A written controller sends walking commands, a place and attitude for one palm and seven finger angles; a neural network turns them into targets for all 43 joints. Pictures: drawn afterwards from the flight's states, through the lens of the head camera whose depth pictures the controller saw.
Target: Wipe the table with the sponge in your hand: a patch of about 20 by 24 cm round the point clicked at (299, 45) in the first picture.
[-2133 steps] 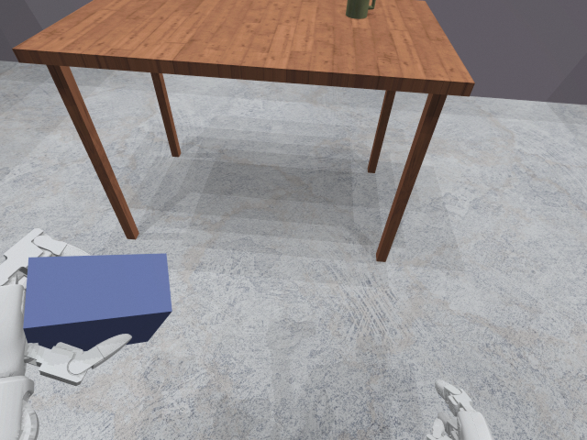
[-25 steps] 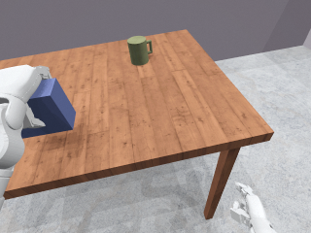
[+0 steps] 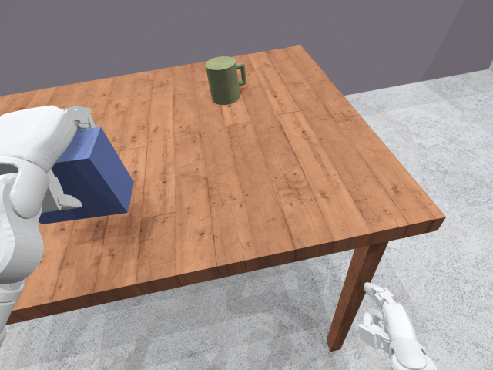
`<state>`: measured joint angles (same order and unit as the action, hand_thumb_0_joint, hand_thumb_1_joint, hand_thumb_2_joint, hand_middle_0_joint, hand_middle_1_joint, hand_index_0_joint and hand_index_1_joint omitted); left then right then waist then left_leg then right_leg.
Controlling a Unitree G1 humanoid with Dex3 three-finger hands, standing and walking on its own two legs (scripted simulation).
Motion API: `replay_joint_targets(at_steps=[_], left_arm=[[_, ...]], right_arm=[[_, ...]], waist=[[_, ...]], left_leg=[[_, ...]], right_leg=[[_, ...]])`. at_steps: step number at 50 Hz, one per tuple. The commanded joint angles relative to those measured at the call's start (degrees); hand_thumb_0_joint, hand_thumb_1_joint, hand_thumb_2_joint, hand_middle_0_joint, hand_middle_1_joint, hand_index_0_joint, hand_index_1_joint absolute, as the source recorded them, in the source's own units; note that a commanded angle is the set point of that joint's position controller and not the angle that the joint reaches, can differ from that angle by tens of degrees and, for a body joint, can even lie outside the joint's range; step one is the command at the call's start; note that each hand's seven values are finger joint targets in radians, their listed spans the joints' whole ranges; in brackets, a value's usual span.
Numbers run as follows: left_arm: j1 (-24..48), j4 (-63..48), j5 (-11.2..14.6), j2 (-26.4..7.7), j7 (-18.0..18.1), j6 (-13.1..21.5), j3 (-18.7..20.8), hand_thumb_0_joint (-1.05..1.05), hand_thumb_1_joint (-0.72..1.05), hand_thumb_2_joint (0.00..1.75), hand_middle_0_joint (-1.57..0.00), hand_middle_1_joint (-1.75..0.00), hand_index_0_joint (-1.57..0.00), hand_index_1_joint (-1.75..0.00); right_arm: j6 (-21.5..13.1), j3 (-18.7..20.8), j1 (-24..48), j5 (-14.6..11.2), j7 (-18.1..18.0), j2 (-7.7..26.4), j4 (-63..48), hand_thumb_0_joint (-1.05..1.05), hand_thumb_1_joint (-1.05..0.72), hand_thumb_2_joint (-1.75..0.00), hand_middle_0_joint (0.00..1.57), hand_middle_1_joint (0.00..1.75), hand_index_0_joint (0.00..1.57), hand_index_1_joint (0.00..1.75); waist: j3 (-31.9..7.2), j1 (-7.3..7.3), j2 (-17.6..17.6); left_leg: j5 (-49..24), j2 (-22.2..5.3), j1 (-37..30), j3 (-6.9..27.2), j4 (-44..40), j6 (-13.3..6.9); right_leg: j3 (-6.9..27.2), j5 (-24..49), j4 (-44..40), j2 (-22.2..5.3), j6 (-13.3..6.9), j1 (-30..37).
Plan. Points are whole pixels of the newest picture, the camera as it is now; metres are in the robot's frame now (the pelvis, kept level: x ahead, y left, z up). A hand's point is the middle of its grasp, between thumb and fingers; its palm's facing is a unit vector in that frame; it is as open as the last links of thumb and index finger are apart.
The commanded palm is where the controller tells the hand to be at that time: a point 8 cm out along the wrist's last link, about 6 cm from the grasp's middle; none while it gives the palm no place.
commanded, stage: bring the sponge back beside the body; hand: left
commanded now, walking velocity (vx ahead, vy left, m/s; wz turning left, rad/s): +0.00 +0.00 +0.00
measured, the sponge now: (76, 186) +0.27 +0.31 +0.19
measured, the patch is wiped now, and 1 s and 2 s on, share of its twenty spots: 1.00 1.00 1.00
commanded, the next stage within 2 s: step back with the hand held close in 1.40 s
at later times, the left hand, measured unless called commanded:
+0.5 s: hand (52, 184) +0.24 +0.29 +0.23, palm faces +0.17 -0.02 -0.99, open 10.3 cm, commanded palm +0.18 +0.29 +0.31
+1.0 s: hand (49, 208) +0.20 +0.26 +0.24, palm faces +0.27 -0.06 -0.96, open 10.3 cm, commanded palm +0.14 +0.27 +0.30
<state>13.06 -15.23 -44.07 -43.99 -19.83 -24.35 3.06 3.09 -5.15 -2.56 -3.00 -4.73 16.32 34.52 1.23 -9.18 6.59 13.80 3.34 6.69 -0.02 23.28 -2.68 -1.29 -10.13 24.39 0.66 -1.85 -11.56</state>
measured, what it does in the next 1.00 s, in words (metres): stands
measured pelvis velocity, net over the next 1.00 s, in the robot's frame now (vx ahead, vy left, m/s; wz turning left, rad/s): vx -0.02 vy -0.01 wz -0.03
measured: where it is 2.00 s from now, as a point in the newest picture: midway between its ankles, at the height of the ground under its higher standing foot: outside the picture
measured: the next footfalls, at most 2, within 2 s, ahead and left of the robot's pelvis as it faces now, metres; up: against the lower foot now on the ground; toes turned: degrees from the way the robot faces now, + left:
none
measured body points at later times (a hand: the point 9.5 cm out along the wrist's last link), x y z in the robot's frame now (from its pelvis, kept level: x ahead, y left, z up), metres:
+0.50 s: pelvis +0.00 +0.00 +0.00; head -0.01 -0.05 +0.45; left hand +0.22 +0.29 +0.28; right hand +0.26 -0.18 -0.07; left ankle -0.01 +0.09 -0.74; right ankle +0.04 -0.10 -0.74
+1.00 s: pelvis -0.02 -0.01 +0.00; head -0.04 -0.06 +0.44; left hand +0.18 +0.26 +0.29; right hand +0.25 -0.19 -0.07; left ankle -0.01 +0.09 -0.74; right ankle +0.04 -0.10 -0.74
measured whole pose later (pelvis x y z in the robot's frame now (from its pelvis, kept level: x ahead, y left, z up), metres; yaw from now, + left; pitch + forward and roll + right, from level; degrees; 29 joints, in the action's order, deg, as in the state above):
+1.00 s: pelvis -0.02 -0.01 +0.00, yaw -2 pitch -6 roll +1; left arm -3.8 -33.5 -39.4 -42.7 -13.2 -29.7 6.9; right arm 3.9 -5.3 -1.2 -3.2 -4.5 15.9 33.6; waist 1.0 -10.8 6.8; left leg 14.3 2.0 5.1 -1.4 25.3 -1.5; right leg -0.1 -10.0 26.4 2.1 -2.9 -10.6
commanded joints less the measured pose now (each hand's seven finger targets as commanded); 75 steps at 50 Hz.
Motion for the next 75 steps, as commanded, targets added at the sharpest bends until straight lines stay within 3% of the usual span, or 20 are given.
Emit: replay_joint_targets(at_steps=[1,2,13,16,17,20,22,31,32,35,37,41,42,45,47,50,52,56,57,75], left_arm=[[15.71,-9.52,-1.38,-19.39,4.46,-1.47,15.1,0.0,0.1,1.3,-1.2,-1.6,-1.2,-1.6],[15.83,-11.03,-1.62,-18.55,4.56,-2.61,14.47,0.0,0.1,1.3,-1.2,-1.6,-1.2,-1.6],[12.25,-17.17,-1.12,-18.86,3.61,-3.67,14.12,0.0,0.1,1.3,-1.2,-1.6,-1.2,-1.6],[10.82,-16.21,-1.18,-18.11,3.64,-3.1,13.57,0.0,0.1,1.3,-1.2,-1.6,-1.2,-1.6],[10.91,-19.01,-1.52,-17.87,4.1,-3.52,13.62,0.0,0.1,1.3,-1.2,-1.6,-1.2,-1.6],[10.71,-16.66,-1.11,-17.9,5.14,-3.3,13.99,0.0,0.1,1.3,-1.2,-1.6,-1.2,-1.6],[10.41,-18.15,-1.13,-17.24,5.63,-3.95,14.01,0.0,0.1,1.3,-1.2,-1.6,-1.2,-1.6],[2.34,-20.16,1.33,-15.04,6.28,-4.73,14.4,0.0,0.1,1.3,-1.2,-1.6,-1.2,-1.6],[2.44,-22.54,0.88,-14.62,6.5,-5.21,14.0,0.0,0.1,1.3,-1.2,-1.6,-1.2,-1.6],[2.0,-22.02,1.39,-14.72,7.09,-4.83,14.21,0.0,0.1,1.3,-1.2,-1.6,-1.2,-1.6],[2.11,-25.23,0.86,-15.04,7.67,-5.1,14.72,0.0,0.1,1.3,-1.2,-1.6,-1.2,-1.6],[0.67,-25.1,1.74,-14.83,8.54,-4.63,15.17,0.0,0.1,1.3,-1.2,-1.6,-1.2,-1.6],[0.47,-27.08,1.21,-14.41,8.82,-5.09,14.94,0.0,0.1,1.3,-1.2,-1.6,-1.2,-1.6],[-1.34,-25.62,2.02,-14.01,9.37,-4.78,15.21,0.0,0.1,1.3,-1.2,-1.6,-1.2,-1.6],[-2.43,-28.31,1.8,-13.37,9.69,-5.27,15.31,0.0,0.1,1.3,-1.2,-1.6,-1.2,-1.6],[-4.32,-26.76,2.81,-12.66,10.05,-4.99,15.2,0.0,0.1,1.3,-1.2,-1.6,-1.2,-1.6],[-4.25,-29.81,2.64,-12.77,10.42,-5.33,15.55,0.0,0.1,1.3,-1.2,-1.6,-1.2,-1.6],[-3.69,-26.24,3.14,-13.44,11.0,-4.83,15.79,0.0,0.1,1.3,-1.2,-1.6,-1.2,-1.6],[-3.3,-28.27,2.49,-13.35,11.23,-5.28,15.87,0.0,0.1,1.3,-1.2,-1.6,-1.2,-1.6],[-2.36,-23.96,2.94,-12.87,11.36,-5.0,15.17,0.0,0.1,1.3,-1.2,-1.6,-1.2,-1.6]], right_arm=[[-2.53,2.16,11.19,0.09,0.13,5.22,-9.95,0.0,-0.9,-0.9,0.2,0.3,0.2,0.3],[-2.86,1.81,14.31,-0.8,0.32,4.92,-10.83,0.0,-0.9,-0.9,0.2,0.3,0.2,0.3],[-2.29,1.62,12.33,-0.11,-0.36,5.29,-11.24,0.0,-0.9,-0.9,0.2,0.3,0.2,0.3],[-2.27,1.52,12.6,-0.17,-0.55,4.97,-11.04,0.0,-0.9,-0.9,0.2,0.3,0.2,0.3],[-3.06,1.31,15.88,-0.86,-0.39,4.5,-12.21,0.0,-0.9,-0.9,0.2,0.3,0.2,0.3],[-2.52,1.52,12.96,0.02,-0.37,4.79,-10.72,0.0,-0.9,-0.9,0.2,0.3,0.2,0.3],[-3.26,1.42,15.94,-0.87,-0.26,4.3,-11.6,0.0,-0.9,-0.9,0.2,0.3,0.2,0.3],[-2.14,1.47,13.98,-0.24,0.0,4.5,-11.58,0.0,-0.9,-0.9,0.2,0.3,0.2,0.3],[-2.76,1.21,17.01,-1.21,0.15,4.09,-12.69,0.0,-0.9,-0.9,0.2,0.3,0.2,0.3],[-2.23,1.35,14.5,-0.3,-0.14,4.42,-11.75,0.0,-0.9,-0.9,0.2,0.3,0.2,0.3],[-3.09,1.24,17.24,-0.97,-0.12,3.88,-12.86,0.0,-0.9,-0.9,0.2,0.3,0.2,0.3],[-2.51,1.55,14.67,-0.09,-0.17,4.11,-11.83,0.0,-0.9,-0.9,0.2,0.3,0.2,0.3],[-3.25,1.34,17.34,-1.05,0.01,3.72,-12.9,0.0,-0.9,-0.9,0.2,0.3,0.2,0.3],[-2.64,1.6,14.92,-0.06,-0.1,4.15,-11.87,0.0,-0.9,-0.9,0.2,0.3,0.2,0.3],[-3.36,1.57,17.6,-0.99,0.02,3.61,-13.06,0.0,-0.9,-0.9,0.2,0.3,0.2,0.3],[-2.53,1.71,15.19,-0.21,-0.03,4.11,-12.07,0.0,-0.9,-0.9,0.2,0.3,0.2,0.3],[-3.36,1.57,17.99,-0.99,0.0,3.56,-13.45,0.0,-0.9,-0.9,0.2,0.3,0.2,0.3],[-2.58,1.81,15.38,-0.23,-0.45,4.25,-12.14,0.0,-0.9,-0.9,0.2,0.3,0.2,0.3],[-3.4,1.69,17.77,-0.91,-0.33,3.86,-13.11,0.0,-0.9,-0.9,0.2,0.3,0.2,0.3],[-2.64,1.98,16.19,-0.07,-0.77,4.33,-11.8,0.0,-0.9,-0.9,0.2,0.3,0.2,0.3]], waist=[[-15.63,-1.25,-2.44],[-15.23,-0.83,-0.37],[-17.5,-0.81,-0.32],[-13.89,-0.67,-1.41],[-14.07,-0.56,1.09],[-12.94,-1.1,-0.79],[-12.84,-0.96,0.32],[-11.94,-1.56,-2.94],[-11.88,-0.92,-1.08],[-10.84,-1.36,-1.54],[-11.96,-1.23,-0.06],[-10.99,-1.9,-1.13],[-10.74,-1.34,-0.42],[-10.08,-1.9,-1.65],[-10.75,-1.38,-0.35],[-8.86,-1.7,-2.98],[-9.33,-1.32,-0.25],[-8.47,-1.75,-2.94],[-9.34,-1.19,-1.41],[-7.0,-1.57,-3.45]], left_leg=[[-17.89,-2.11,2.07,3.3,-2.26,1.51],[-17.16,-2.23,1.85,4.39,-2.36,1.56],[-16.65,-1.93,0.86,3.55,-1.49,0.93],[-14.99,-2.15,0.99,3.44,-2.11,1.1],[-14.22,-2.28,0.83,4.65,-2.11,1.11],[-14.62,-2.25,1.34,3.67,-2.59,1.4],[-13.02,-2.34,1.17,4.66,-2.66,1.36],[-12.01,-2.51,1.88,2.91,-2.27,1.4],[-11.16,-2.59,1.58,4.09,-2.46,1.44],[-10.79,-2.54,1.73,2.92,-2.44,1.38],[-10.02,-2.55,1.43,4.14,-2.4,1.42],[-10.18,-2.51,1.69,2.89,-2.42,1.5],[-9.18,-2.51,1.55,4.12,-2.47,1.47],[-9.08,-2.48,2.04,2.92,-2.28,1.54],[-8.51,-2.4,1.47,3.78,-1.95,1.61],[-7.65,-2.49,2.08,2.39,-1.72,1.49],[-6.43,-2.32,2.14,3.48,-1.9,1.57],[-5.58,-2.43,2.54,2.32,-1.37,1.52],[-5.15,-2.2,2.27,3.25,-1.41,1.59],[-2.84,-2.44,4.07,1.76,-0.2,1.72]], right_leg=[[4.37,10.3,-1.38,-1.53,-2.89,11.22],[7.69,9.04,-1.88,-0.49,-3.6,10.43],[4.99,8.79,-0.85,-1.76,-2.62,11.32],[4.21,6.78,-1.81,-1.33,-2.28,9.06],[8.05,5.57,-2.0,-0.34,-3.22,8.85],[4.36,5.82,-1.99,-1.12,-2.55,9.01],[8.26,3.73,-2.49,-0.09,-3.29,8.4],[5.12,4.32,-2.15,-1.17,-2.02,8.45],[8.78,2.47,-2.44,0.15,-2.7,7.82],[5.23,2.37,-2.44,-0.9,-1.98,7.45],[9.33,0.98,-2.41,0.18,-2.84,7.71],[5.94,1.61,-2.34,-0.98,-2.09,7.89],[9.82,-0.29,-2.65,0.33,-2.73,7.19],[6.66,0.43,-2.49,-0.88,-2.14,7.55],[10.86,-0.98,-2.87,0.22,-2.79,7.25],[7.38,-1.47,-3.12,-0.88,-1.77,6.36],[11.21,-3.49,-3.33,0.1,-2.47,6.35],[8.53,-4.34,-3.53,-1.18,-1.79,6.05],[12.2,-5.62,-3.87,-0.01,-2.47,6.12],[10.04,-9.15,-3.28,-1.89,-1.67,4.76]])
